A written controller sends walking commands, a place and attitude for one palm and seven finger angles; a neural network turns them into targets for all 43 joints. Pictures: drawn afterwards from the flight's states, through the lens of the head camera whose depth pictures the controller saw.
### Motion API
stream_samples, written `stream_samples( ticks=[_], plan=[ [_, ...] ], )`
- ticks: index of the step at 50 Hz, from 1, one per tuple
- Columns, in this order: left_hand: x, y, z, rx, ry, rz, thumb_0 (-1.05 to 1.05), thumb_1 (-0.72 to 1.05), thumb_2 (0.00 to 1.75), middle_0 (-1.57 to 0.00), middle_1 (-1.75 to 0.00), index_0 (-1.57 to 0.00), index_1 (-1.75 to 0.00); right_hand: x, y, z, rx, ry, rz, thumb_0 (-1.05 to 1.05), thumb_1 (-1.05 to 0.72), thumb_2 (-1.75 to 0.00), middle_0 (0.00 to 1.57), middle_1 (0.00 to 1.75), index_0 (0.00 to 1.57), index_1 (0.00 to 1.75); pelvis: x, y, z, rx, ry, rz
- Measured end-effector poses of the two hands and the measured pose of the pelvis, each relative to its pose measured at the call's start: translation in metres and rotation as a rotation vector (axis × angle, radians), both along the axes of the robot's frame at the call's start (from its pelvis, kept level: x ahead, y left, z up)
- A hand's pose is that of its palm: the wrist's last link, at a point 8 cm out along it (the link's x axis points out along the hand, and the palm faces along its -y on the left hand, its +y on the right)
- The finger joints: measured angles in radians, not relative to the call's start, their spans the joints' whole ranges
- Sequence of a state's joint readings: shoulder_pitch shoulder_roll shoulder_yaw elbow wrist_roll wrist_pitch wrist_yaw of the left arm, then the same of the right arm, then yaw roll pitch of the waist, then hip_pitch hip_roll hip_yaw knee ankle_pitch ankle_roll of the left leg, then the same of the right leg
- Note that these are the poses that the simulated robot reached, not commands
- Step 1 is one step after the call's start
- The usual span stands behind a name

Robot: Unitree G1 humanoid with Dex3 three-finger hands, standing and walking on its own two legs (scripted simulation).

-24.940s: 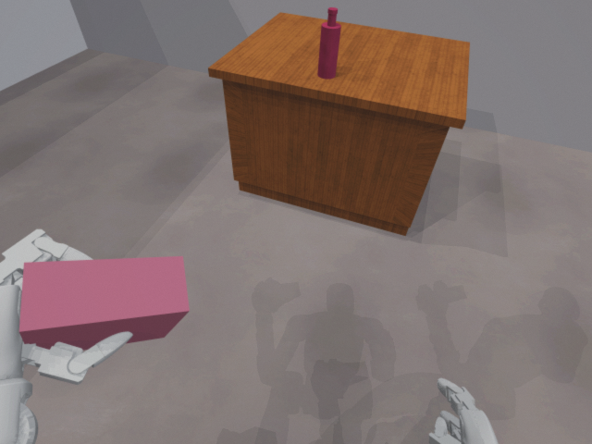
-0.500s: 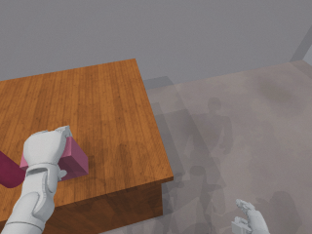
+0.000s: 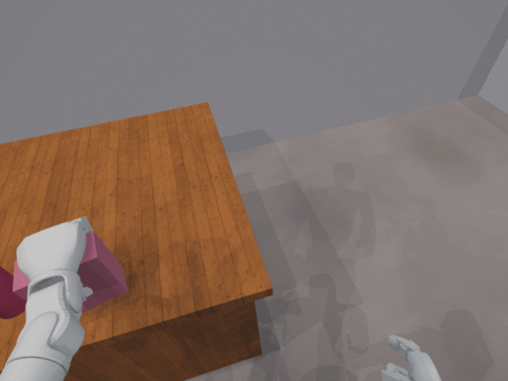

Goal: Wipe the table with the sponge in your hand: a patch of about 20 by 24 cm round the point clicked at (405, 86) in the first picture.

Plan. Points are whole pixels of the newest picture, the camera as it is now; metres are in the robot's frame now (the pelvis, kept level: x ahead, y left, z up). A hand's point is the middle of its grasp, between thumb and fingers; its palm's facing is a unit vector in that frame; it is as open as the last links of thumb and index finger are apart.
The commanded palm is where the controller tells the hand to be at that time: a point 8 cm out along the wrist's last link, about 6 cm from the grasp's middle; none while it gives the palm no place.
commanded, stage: move the sponge above the wiping area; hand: left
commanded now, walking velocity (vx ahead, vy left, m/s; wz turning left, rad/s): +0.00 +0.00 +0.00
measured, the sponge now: (82, 283) +0.26 +0.35 -0.02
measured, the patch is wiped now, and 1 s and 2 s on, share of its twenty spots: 0.00 0.00 0.00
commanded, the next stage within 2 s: lower the sponge onto the table in 0.28 s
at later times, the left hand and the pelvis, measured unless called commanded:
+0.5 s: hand (78, 283) +0.25 +0.33 +0.01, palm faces -0.16 -0.09 -0.98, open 9.8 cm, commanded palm +0.24 +0.32 +0.09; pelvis +0.01 +0.00 +0.00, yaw +1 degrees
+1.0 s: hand (92, 292) +0.24 +0.31 +0.00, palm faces -0.16 -0.07 -0.99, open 9.8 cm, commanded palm +0.24 +0.32 +0.07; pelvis +0.00 +0.01 +0.00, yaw +2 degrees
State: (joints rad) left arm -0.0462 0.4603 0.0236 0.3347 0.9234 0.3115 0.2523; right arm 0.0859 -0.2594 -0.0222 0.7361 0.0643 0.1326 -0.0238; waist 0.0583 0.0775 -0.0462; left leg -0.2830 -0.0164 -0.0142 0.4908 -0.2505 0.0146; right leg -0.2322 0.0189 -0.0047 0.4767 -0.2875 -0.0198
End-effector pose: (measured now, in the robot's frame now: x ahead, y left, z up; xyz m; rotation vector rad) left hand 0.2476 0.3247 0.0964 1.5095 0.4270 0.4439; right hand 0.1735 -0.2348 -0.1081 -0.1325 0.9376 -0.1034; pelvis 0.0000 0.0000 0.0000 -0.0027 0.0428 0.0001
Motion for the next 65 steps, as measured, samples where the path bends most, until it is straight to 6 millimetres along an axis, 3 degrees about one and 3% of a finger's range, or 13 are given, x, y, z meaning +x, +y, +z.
stream_samples(
  ticks=[3,7,12,17,22,27,33,39,43,47,52,56,65],
  plan=[
    [-0.013,0.007,-0.023,-0.041,0.166,0.06,0.0,-0.47,1.07,-0.76,-1.36,-0.76,-1.36,0.005,-0.002,0.003,-0.011,-0.009,0.012,0.01,-0.91,-0.89,0.2,0.3,0.2,0.3,0.001,-0.002,0.0,-0.001,-0.006,0.016],
    [-0.019,-0.009,-0.043,-0.127,0.25,-0.07,0.0,-0.48,1.07,-0.76,-1.36,-0.76,-1.36,0.013,-0.007,0.009,-0.073,-0.038,0.044,0.01,-0.91,-0.89,0.2,0.3,0.2,0.3,0.002,-0.002,0.0,-0.006,-0.014,0.032],
    [-0.007,-0.028,-0.018,-0.037,0.103,-0.294,0.0,-0.48,1.07,-0.77,-1.36,-0.77,-1.36,0.022,-0.009,0.011,-0.116,-0.061,0.061,0.01,-0.91,-0.89,0.2,0.3,0.2,0.3,0.004,-0.001,-0.002,-0.011,-0.009,0.027],
    [0.009,-0.012,0.006,0.02,-0.027,-0.212,0.0,-0.48,1.07,-0.77,-1.36,-0.77,-1.36,0.023,-0.003,0.007,-0.06,-0.057,0.028,0.01,-0.91,-0.89,0.2,0.3,0.2,0.3,0.005,0.0,-0.003,-0.008,0.011,0.017],
    [0.002,0.008,-0.012,-0.03,0.083,-0.036,0.0,-0.48,1.07,-0.76,-1.36,-0.76,-1.37,0.02,0.002,0.005,-0.018,-0.035,0.013,0.01,-0.91,-0.89,0.2,0.3,0.2,0.3,0.009,0.002,-0.001,-0.005,0.02,0.012],
    [-0.011,-0.008,-0.036,-0.105,0.192,-0.113,0.0,-0.48,1.07,-0.76,-1.36,-0.76,-1.36,0.018,0.001,0.006,-0.052,-0.031,0.033,0.01,-0.91,-0.89,0.2,0.3,0.2,0.3,0.01,0.006,-0.001,-0.009,0.007,0.023],
    [-0.009,-0.027,-0.021,-0.039,0.067,-0.293,0.0,-0.48,1.07,-0.77,-1.36,-0.77,-1.36,0.018,0.004,0.008,-0.083,-0.031,0.049,0.01,-0.91,-0.89,0.2,0.3,0.2,0.3,0.008,0.009,-0.002,-0.011,0.0,0.022],
    [-0.008,-0.001,0.0,0.01,-0.025,-0.133,0.0,-0.48,1.07,-0.77,-1.36,-0.77,-1.36,0.018,0.012,0.006,-0.027,-0.04,0.033,0.01,-0.91,-0.89,0.2,0.3,0.2,0.3,0.003,0.009,-0.002,-0.011,0.003,0.017],
    [-0.016,0.007,-0.019,-0.04,0.093,-0.031,0.0,-0.48,1.07,-0.76,-1.36,-0.76,-1.37,0.017,0.016,0.007,-0.009,-0.044,0.039,0.01,-0.91,-0.89,0.2,0.3,0.2,0.3,0.001,0.01,-0.001,-0.008,0.001,0.025],
    [-0.02,-0.009,-0.043,-0.103,0.197,-0.102,0.0,-0.48,1.08,-0.76,-1.36,-0.76,-1.36,0.015,0.015,0.009,-0.037,-0.05,0.059,0.01,-0.91,-0.89,0.2,0.3,0.2,0.3,-0.002,0.009,-0.001,-0.01,-0.004,0.032],
    [-0.014,-0.024,-0.031,-0.038,0.109,-0.266,0.0,-0.48,1.08,-0.77,-1.36,-0.77,-1.36,0.01,0.01,0.008,-0.074,-0.046,0.062,0.01,-0.91,-0.89,0.2,0.3,0.2,0.3,-0.005,0.008,-0.003,-0.014,-0.004,0.028],
    [-0.004,-0.02,-0.022,-0.002,0.036,-0.239,0.0,-0.48,1.08,-0.77,-1.36,-0.77,-1.36,0.002,0.007,0.002,-0.058,-0.026,0.038,0.01,-0.91,-0.89,0.2,0.3,0.2,0.3,-0.008,0.006,-0.005,-0.012,0.009,0.025],
    [-0.007,-0.016,-0.046,-0.046,0.137,-0.123,0.0,-0.48,1.08,-0.76,-1.37,-0.76,-1.37,-0.016,-0.005,-0.004,-0.045,0.022,-0.007,0.01,-0.91,-0.89,0.2,0.3,0.2,0.3,-0.005,0.003,-0.004,-0.009,0.027,0.012]
  ],
)
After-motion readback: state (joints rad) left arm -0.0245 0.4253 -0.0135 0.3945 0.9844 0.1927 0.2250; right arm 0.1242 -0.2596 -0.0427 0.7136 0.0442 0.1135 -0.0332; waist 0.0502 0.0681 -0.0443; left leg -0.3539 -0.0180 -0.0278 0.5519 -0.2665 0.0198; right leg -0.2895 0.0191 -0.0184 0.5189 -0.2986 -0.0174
